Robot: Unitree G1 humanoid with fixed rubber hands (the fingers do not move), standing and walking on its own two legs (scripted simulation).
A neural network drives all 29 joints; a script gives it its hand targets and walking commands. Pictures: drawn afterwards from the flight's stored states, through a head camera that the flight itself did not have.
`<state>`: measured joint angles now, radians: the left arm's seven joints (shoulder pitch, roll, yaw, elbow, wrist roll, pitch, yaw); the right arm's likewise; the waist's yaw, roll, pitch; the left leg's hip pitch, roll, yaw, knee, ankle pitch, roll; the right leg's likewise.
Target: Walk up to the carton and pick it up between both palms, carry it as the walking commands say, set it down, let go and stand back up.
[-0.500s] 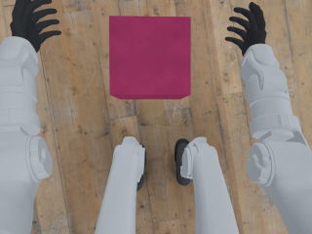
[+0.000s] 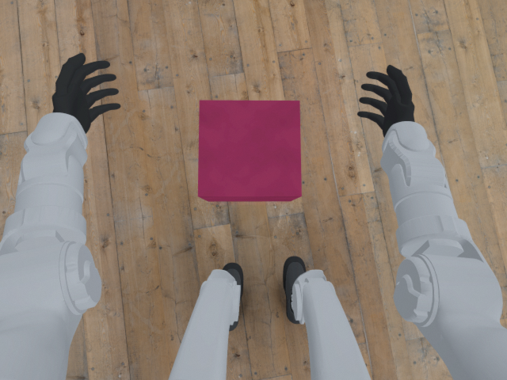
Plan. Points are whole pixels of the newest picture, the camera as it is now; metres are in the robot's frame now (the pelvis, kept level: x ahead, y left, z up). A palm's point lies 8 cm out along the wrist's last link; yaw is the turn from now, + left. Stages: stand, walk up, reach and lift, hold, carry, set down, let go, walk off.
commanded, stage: let go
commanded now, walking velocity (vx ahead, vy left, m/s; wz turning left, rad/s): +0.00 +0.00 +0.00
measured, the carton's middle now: (249, 155) +0.52 +0.04 -0.56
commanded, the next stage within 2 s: stand in 1.24 s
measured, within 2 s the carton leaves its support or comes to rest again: neither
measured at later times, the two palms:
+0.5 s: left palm (56, 203) +0.34 +0.26 +0.00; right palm (465, 219) +0.33 -0.22 -0.01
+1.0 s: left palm (60, 319) +0.23 +0.21 +0.05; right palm out of the picture +0.23 -0.25 +0.04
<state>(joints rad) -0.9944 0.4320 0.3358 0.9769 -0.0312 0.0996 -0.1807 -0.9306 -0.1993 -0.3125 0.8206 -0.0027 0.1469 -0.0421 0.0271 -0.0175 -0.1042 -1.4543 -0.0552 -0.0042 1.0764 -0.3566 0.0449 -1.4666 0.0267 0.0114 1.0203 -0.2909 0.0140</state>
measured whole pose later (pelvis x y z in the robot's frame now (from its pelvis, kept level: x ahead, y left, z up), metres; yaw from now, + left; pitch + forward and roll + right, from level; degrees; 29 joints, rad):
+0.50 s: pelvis +0.05 -0.01 +0.07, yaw +1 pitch +23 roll -1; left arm -0.26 0.29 0.16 0.64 -0.02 0.04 -0.11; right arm -0.17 -0.20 -0.10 0.54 0.00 0.07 0.02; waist 0.01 0.01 -0.08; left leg -0.84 -0.05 -0.03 0.78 -0.34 0.03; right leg -0.86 0.03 0.01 0.74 -0.29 0.00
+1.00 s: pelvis +0.06 -0.02 +0.11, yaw +0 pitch -4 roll +0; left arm 0.20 0.21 0.04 0.43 -0.01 0.12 -0.09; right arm 0.23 -0.22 -0.03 0.40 0.01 0.12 0.07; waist 0.01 0.01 0.11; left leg -0.11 -0.03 -0.02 0.46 -0.28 0.02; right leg -0.15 0.05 0.03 0.46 -0.24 -0.03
